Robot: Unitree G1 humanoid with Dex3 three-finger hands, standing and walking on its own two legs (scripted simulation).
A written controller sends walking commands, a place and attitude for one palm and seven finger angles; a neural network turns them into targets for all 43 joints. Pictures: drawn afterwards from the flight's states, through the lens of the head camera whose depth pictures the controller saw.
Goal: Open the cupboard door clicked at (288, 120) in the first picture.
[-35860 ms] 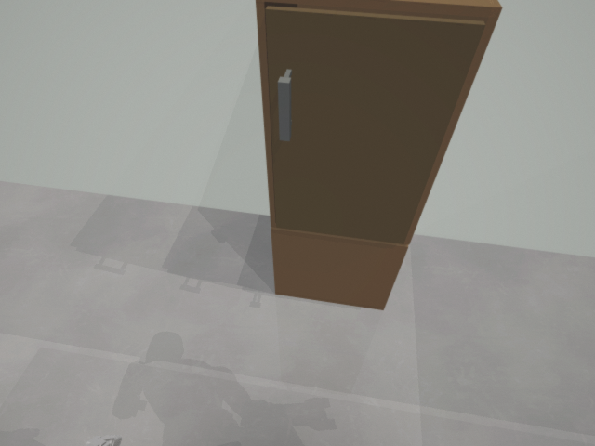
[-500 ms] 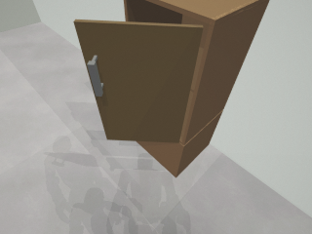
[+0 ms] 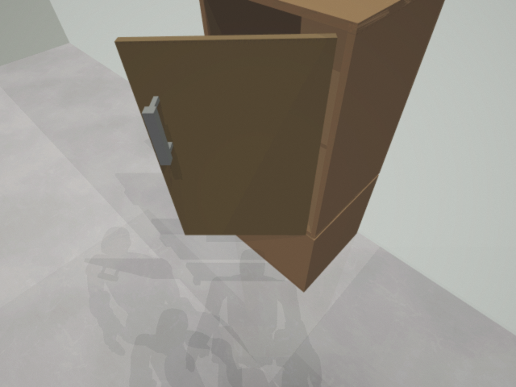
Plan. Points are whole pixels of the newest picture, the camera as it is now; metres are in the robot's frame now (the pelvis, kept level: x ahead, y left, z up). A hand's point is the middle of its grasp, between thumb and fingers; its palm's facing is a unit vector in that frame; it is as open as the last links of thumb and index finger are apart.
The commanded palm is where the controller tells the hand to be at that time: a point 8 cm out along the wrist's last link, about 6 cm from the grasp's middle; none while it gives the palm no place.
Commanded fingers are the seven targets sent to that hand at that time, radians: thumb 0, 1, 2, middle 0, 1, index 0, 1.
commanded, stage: look again from close up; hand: left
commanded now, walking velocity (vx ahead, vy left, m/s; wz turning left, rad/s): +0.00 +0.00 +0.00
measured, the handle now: (160, 131) +0.56 +0.23 +0.08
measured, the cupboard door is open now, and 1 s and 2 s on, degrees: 43 43 43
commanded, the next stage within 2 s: raise the hand with hooked fingers in 0.08 s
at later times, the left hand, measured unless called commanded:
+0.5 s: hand (156, 337) +0.19 +0.17 -0.01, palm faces +0.04 -1.00 -0.04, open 8.0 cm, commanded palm +0.13 +0.24 -0.03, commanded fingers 0.00 0.50 0.73 -0.23 -0.56 -0.23 -0.56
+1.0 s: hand (118, 320) +0.21 +0.22 +0.02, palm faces +0.06 -1.00 -0.05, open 11.0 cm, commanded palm +0.17 +0.27 +0.02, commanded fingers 0.00 -0.08 0.48 -0.27 -0.93 -0.27 -0.93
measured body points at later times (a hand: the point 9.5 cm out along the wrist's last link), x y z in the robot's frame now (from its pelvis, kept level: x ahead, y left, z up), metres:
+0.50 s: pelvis -0.01 -0.02 -0.05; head +0.03 -0.02 +0.40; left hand +0.19 +0.22 -0.01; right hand +0.21 -0.28 -0.09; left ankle +0.01 +0.10 -0.74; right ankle -0.01 -0.12 -0.74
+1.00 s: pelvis -0.02 -0.02 -0.05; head +0.03 -0.02 +0.40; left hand +0.20 +0.28 +0.02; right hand +0.13 -0.25 -0.14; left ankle +0.01 +0.10 -0.74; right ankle -0.01 -0.12 -0.74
